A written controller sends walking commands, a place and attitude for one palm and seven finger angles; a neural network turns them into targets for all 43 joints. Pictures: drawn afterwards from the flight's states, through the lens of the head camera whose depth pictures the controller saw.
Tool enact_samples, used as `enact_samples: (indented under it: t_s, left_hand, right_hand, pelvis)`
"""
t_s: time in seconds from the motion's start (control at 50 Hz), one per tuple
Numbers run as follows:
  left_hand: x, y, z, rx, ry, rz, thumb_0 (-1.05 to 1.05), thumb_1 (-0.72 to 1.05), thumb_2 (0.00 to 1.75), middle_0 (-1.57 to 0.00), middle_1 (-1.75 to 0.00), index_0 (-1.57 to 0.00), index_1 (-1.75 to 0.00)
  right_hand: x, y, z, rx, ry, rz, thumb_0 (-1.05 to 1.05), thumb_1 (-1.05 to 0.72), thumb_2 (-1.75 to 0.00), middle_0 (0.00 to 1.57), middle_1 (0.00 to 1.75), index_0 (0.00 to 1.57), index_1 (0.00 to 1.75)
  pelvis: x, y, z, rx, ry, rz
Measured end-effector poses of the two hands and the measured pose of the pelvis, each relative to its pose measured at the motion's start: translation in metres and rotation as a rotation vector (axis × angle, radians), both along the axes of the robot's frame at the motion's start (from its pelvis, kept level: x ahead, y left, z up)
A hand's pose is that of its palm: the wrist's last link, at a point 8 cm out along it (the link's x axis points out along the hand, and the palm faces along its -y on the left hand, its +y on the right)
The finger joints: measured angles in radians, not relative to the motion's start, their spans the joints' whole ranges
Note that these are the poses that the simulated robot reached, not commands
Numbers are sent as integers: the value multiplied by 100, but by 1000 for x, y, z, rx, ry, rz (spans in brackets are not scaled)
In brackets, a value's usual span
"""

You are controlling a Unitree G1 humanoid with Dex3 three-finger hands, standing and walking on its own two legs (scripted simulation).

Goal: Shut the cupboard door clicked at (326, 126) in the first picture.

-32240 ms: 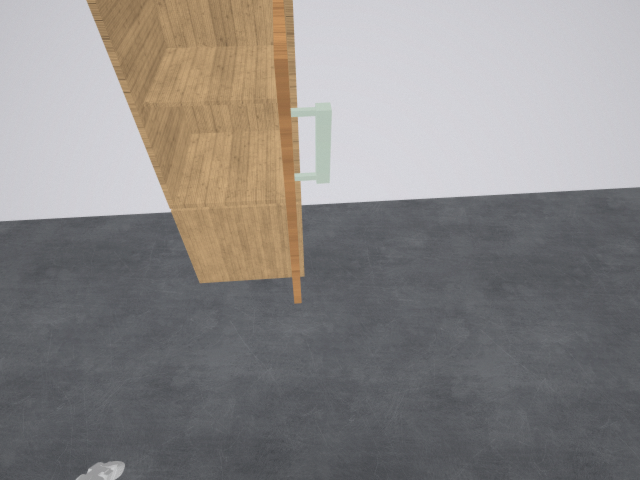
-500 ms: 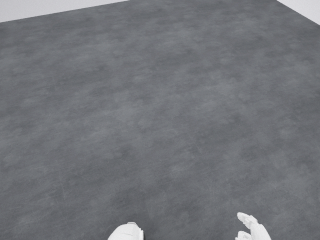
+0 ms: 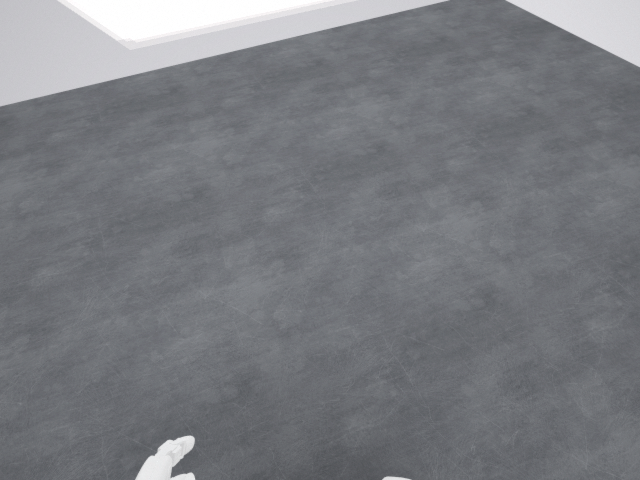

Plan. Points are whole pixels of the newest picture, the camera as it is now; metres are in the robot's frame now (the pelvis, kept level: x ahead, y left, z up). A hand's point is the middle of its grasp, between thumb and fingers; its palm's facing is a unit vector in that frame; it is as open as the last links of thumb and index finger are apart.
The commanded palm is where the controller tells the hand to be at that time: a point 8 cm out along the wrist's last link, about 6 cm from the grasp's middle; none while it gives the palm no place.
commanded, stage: turn to face it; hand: left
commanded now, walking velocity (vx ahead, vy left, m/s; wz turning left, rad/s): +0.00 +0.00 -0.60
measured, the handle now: out of the picture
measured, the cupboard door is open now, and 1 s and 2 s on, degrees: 61 61 61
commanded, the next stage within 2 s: none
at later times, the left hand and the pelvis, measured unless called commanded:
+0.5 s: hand (201, 408) +0.24 +0.19 -0.15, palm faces -0.22 -0.95 -0.21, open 7.4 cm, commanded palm none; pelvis +0.12 +0.02 +0.01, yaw -16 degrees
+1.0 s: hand (247, 325) +0.38 +0.14 -0.16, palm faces -0.52 -0.83 -0.20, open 7.4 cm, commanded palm none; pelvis +0.18 +0.02 +0.01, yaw -34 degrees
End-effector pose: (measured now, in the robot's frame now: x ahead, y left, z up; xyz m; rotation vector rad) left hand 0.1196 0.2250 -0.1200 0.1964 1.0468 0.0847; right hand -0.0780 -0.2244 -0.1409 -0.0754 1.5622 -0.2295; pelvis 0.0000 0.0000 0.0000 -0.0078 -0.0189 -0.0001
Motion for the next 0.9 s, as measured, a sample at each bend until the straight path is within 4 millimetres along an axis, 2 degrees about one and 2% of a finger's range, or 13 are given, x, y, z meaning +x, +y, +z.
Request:
enact_samples:
  t_s: [0.08,0.18,0.24,0.3,0.38,0.46,0.54,0.6,0.66,0.74,0.82,0.9]
  left_hand:
    - [-11,-5,-4,-12,110,51,0,92,90,-20,-30,-20,-30]
    - [-18,14,-16,-6,240,62,-1,95,90,-20,-30,-20,-30]
    - [-13,26,-28,-15,311,48,-1,94,90,-20,-30,-20,-30]
    - [5,33,-27,-10,347,9,0,93,90,-20,-30,-20,-30]
    - [49,34,-17,-6,304,-41,0,92,90,-20,-30,-19,-30]
    - [100,25,-8,14,232,-113,0,91,90,-20,-30,-19,-30]
    - [152,6,-1,48,154,-200,0,91,90,-20,-30,-19,-30]
    - [184,-9,-3,80,78,-256,0,91,90,-20,-30,-19,-30]
    - [198,-19,1,96,66,-295,0,91,90,-20,-30,-19,-30]
    - [209,-24,2,103,106,-343,0,91,90,-20,-30,-20,-30]
    - [224,-25,-6,87,146,-398,0,90,90,-20,-30,-20,-30]
    - [249,-24,-21,60,167,-440,0,90,90,-20,-30,-20,-30]
  right_hand:
    - [65,-3,8,-15,-93,23,1,-91,-90,20,29,19,30]
    - [146,2,13,-56,-244,34,1,-93,-90,20,29,19,30]
    - [181,4,14,-97,-326,30,1,-94,-90,20,29,20,30]
    - [199,6,22,-116,-365,23,1,-93,-90,20,29,20,30]
    - [207,6,29,-121,-360,-2,1,-92,-90,21,30,20,30]
    - [204,-1,27,-120,-344,-64,0,-91,-90,21,30,20,30]
    - [191,-15,15,-113,-316,-143,0,-91,-90,21,30,20,30]
    - [180,-31,-2,-109,-290,-198,0,-91,-90,21,30,20,30]
    - [177,-42,-4,-128,-258,-235,1,-91,-90,21,30,20,30]
    - [186,-47,11,-157,-286,-269,1,-91,-90,20,29,19,30]
    - [199,-43,23,-192,-331,-300,1,-91,-90,20,29,19,30]
    - [202,-30,26,-238,-355,-323,1,-91,-90,20,29,20,30]
  pelvis:
    - [27,0,9,-5,17,-14]
    - [56,10,8,-16,22,-74]
    - [73,21,0,-33,22,-118]
    - [86,25,3,-29,21,-164]
    - [99,25,11,-36,21,-214]
    - [111,21,13,-38,21,-264]
    - [122,9,7,-29,18,-314]
    - [129,-3,-7,-5,23,-344]
    - [133,-2,-6,-14,28,-376]
    - [144,-1,2,0,38,-424]
    - [157,7,4,11,45,-477]
    - [174,18,-4,1,52,-532]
